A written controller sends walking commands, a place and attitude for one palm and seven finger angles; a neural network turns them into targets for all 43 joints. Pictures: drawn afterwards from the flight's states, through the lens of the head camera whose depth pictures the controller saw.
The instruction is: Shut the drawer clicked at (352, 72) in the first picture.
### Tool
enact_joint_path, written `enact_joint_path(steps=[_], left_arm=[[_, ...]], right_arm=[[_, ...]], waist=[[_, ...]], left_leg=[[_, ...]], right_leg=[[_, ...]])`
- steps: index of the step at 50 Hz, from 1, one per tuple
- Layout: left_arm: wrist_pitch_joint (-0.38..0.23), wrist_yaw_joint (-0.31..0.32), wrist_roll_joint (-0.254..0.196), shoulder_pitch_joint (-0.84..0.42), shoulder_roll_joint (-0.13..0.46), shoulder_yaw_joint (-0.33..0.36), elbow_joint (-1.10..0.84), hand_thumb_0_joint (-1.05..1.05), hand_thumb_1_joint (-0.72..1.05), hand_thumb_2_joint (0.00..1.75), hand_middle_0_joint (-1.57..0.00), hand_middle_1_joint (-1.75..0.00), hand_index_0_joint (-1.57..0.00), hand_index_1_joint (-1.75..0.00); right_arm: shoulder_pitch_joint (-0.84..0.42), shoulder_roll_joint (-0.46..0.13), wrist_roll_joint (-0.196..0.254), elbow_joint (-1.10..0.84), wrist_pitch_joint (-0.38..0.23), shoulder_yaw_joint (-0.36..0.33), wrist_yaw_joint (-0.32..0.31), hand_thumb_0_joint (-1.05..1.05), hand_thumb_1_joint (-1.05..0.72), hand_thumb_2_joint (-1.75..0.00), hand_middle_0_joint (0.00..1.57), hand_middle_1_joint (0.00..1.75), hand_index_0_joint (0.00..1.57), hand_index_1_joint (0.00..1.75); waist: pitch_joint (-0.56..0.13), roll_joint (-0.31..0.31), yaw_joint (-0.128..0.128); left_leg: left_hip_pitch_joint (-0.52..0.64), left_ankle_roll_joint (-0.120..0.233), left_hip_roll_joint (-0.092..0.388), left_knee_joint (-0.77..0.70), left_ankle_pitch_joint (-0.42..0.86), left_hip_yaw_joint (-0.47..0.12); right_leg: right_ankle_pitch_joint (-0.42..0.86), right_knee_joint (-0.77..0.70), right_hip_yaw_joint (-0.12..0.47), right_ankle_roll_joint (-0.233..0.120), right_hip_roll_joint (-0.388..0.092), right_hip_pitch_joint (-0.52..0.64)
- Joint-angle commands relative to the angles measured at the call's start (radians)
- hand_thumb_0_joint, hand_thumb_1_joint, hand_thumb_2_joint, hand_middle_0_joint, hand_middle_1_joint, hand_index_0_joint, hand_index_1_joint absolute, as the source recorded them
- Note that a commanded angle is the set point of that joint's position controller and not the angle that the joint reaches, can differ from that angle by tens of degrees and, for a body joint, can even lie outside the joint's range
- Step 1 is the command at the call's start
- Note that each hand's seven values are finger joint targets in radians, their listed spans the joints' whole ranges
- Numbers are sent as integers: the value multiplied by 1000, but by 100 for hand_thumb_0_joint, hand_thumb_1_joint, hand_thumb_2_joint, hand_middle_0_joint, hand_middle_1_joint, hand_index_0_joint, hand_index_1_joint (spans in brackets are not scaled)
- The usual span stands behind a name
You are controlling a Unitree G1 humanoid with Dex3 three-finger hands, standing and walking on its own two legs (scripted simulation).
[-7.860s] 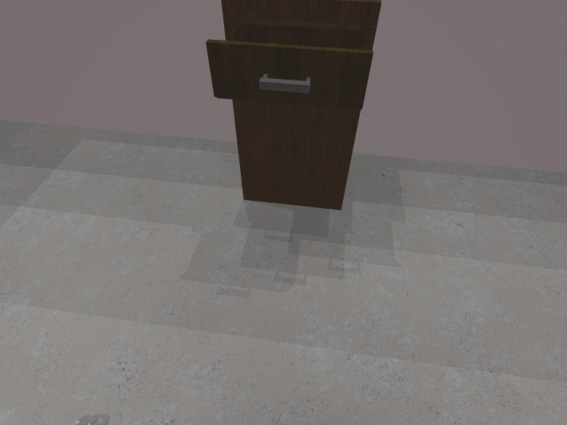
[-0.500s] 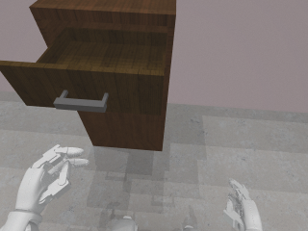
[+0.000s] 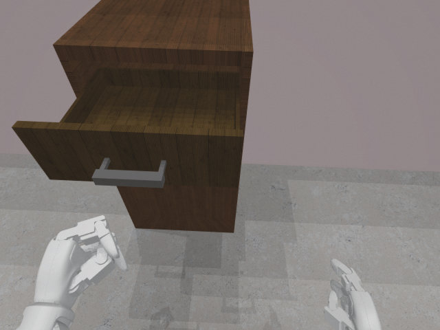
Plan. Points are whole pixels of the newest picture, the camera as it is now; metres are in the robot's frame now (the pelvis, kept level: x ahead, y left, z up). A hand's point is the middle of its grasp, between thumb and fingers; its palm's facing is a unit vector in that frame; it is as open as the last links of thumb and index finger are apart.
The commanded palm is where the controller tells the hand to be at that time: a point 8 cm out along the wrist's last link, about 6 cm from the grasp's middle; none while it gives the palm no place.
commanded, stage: raise the hand and make a fist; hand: left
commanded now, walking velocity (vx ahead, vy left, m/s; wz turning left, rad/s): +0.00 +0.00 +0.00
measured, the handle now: (132, 170) +0.40 +0.22 +0.06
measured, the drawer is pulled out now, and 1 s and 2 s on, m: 0.26 0.26 0.26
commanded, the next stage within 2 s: bring the fist close to the handle in 0.78 s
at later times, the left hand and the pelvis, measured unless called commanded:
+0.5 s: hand (111, 234) +0.21 +0.17 +0.16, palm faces +0.06 -0.99 -0.09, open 3.2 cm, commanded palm +0.17 +0.22 +0.16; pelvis +0.01 -0.02 +0.02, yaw +0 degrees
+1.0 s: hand (105, 240) +0.20 +0.17 +0.15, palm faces +0.09 -0.99 -0.07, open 3.2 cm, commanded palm +0.18 +0.22 +0.15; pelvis +0.01 -0.03 +0.02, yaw +0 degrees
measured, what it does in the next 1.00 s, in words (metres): stands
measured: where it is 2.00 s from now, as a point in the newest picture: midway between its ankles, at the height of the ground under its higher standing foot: outside the picture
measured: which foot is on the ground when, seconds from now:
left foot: down 0.00-1.00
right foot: down 0.00-1.00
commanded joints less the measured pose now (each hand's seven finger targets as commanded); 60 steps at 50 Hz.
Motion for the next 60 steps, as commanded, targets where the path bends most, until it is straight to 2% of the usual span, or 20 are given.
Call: enact_joint_path(steps=[1, 2, 5, 7, 9, 11, 12, 16, 19, 23, 30, 34, 37, 40, 44, 48, 50, 52, 55, 60], left_arm=[[1, 15, 6, -58, 80, 27, -284, 0, 90, 90, -134, -153, -134, -153], [22, 21, 13, -56, 103, 45, -278, 0, 90, 90, -136, -156, -136, -156], [68, 25, 13, -77, 89, 36, -320, 0, 90, 90, -140, -160, -140, -160], [93, 30, 12, -78, 123, 77, -323, 0, 90, 90, -140, -160, -140, -160], [107, 23, 8, -85, 86, 42, -358, 0, 90, 90, -140, -160, -140, -160], [119, 22, 2, -122, 94, 45, -370, 0, 90, 90, -140, -160, -140, -160], [129, 21, 0, -124, 110, 55, -356, 0, 90, 90, -140, -160, -140, -160], [151, 13, -5, -154, 102, 47, -392, 0, 90, 90, -140, -160, -140, -160], [175, 17, -15, -177, 147, 109, -370, 0, 90, 90, -140, -160, -140, -160], [203, -2, -37, -127, 141, 141, -283, 0, 90, 90, -140, -160, -140, -160], [140, -31, -60, -141, 174, 185, -299, 0, 90, 90, -140, -160, -140, -160], [108, -42, -66, -166, 177, 186, -278, 0, 90, 90, -140, -160, -140, -160], [107, -48, -66, -156, 187, 199, -238, 0, 90, 90, -140, -160, -140, -160], [106, -57, -70, -167, 206, 221, -232, 0, 90, 90, -140, -160, -140, -160], [102, -67, -77, -186, 182, 198, -243, 0, 90, 90, -140, -160, -140, -160], [104, -77, -74, -217, 163, 179, -145, 0, 90, 90, -140, -160, -140, -160], [92, -79, -69, -241, 159, 167, -144, 0, 90, 90, -140, -160, -140, -160], [80, -70, -57, -260, 194, 198, -127, 0, 90, 90, -140, -160, -140, -160], [49, -67, -50, -265, 176, 185, -125, 0, 90, 90, -140, -160, -140, -160], [18, -63, -46, -315, 157, 160, -56, 0, 90, 90, -140, -160, -140, -160]], right_arm=[[-71, -107, 5, -175, -53, -26, -3, 0, -90, -90, 20, 30, 20, 30], [-79, -110, 1, -173, -45, -24, -3, 0, -90, -90, 20, 30, 20, 30], [-80, -101, 5, -183, -32, -13, -4, 0, -90, -90, 20, 30, 20, 30], [-93, -101, 2, -178, -24, -8, -6, 0, -90, -90, 20, 30, 20, 30], [-91, -96, 6, -188, -25, -2, -4, 0, -90, -90, 20, 30, 20, 30], [-94, -98, 8, -183, -31, 2, -7, 0, -90, -90, 20, 30, 20, 30], [-103, -101, 7, -177, -32, 4, -9, 0, -90, -90, 20, 30, 20, 30], [-106, -100, 13, -175, -48, 10, -14, 0, -90, -90, 20, 30, 20, 30], [-109, -102, 14, -160, -54, 9, -25, 0, -90, -90, 20, 30, 20, 30], [-118, -101, 19, -147, -53, 7, -31, 0, -90, -90, 20, 30, 20, 30], [-108, -104, 19, -138, -92, -2, -34, 0, -90, -90, 20, 30, 20, 30], [-103, -110, 22, -121, -116, -7, -37, 0, -90, -90, 20, 30, 20, 30], [-112, -112, 23, -109, -126, -8, -41, 0, -90, -90, 20, 30, 20, 30], [-111, -112, 24, -108, -134, -8, -45, 0, -90, -90, 20, 30, 20, 30], [-115, -111, 24, -106, -143, -5, -45, 0, -90, -90, 20, 30, 20, 30], [-105, -120, 19, -81, -139, -9, -48, 0, -90, -90, 20, 30, 20, 30], [-104, -120, 16, -87, -137, -12, -48, 0, -90, -90, 20, 30, 20, 30], [-105, -124, 12, -76, -131, -13, -47, 0, -90, -90, 20, 30, 20, 30], [-98, -119, 8, -82, -127, -15, -41, 0, -90, -90, 20, 30, 20, 30], [-92, -124, 7, -76, -112, -19, -36, 0, -90, -90, 20, 30, 20, 30]], waist=[[-103, 58, 5], [-94, 5, 5], [-86, 49, 9], [-73, 13, 18], [-86, 40, 16], [-69, 44, 12], [-50, 13, 10], [-60, 34, 16], [-57, 6, 23], [-32, -36, 33], [-67, -3, 34], [-42, 4, 26], [-12, -29, 29], [-28, -20, 33], [-29, 6, 31], [14, -42, 13], [-13, -43, 12], [-20, -24, 15], [-71, -7, 15], [-50, -8, 2]], left_leg=[[127, 11, -11, -198, 247, -38], [121, 16, -10, -200, 248, -39], [149, 11, -12, -217, 258, -32], [147, 14, -12, -224, 267, -32], [172, 12, -13, -231, 278, -26], [179, 11, -14, -241, 257, -27], [174, 15, -14, -243, 240, -28], [201, 15, -18, -262, 234, -24], [211, 19, -21, -276, 225, -20], [201, 20, -29, -277, 247, -3], [230, 20, -35, -273, 270, 12], [236, 22, -36, -273, 251, 14], [223, 22, -35, -274, 239, 13], [228, 23, -36, -276, 238, 14], [242, 23, -38, -281, 245, 14], [219, 22, -37, -278, 225, 12], [222, 24, -39, -273, 225, 13], [217, 23, -39, -272, 232, 12], [230, 22, -39, -267, 268, 15], [201, 18, -38, -261, 247, 11]], right_leg=[[198, -123, -32, -23, 48, 54], [208, -132, -31, -21, 50, 70], [223, -150, -33, -22, 48, 84], [237, -163, -31, -24, 51, 111], [250, -169, -33, -22, 47, 115], [233, -185, -31, -22, 46, 115], [222, -199, -27, -21, 49, 121], [217, -221, -25, -19, 41, 137], [209, -253, -13, -18, 40, 158], [247, -281, 3, -11, 35, 181], [283, -294, 22, -5, 30, 203], [258, -313, 36, -2, 28, 190], [239, -329, 44, 1, 28, 186], [232, -332, 55, 2, 24, 194], [249, -329, 45, 1, 25, 193], [221, -335, 48, 6, 28, 159], [216, -330, 52, 8, 24, 162], [216, -322, 49, 3, 26, 169], [274, -290, 32, 0, 26, 182], [251, -272, 24, -4, 31, 147]])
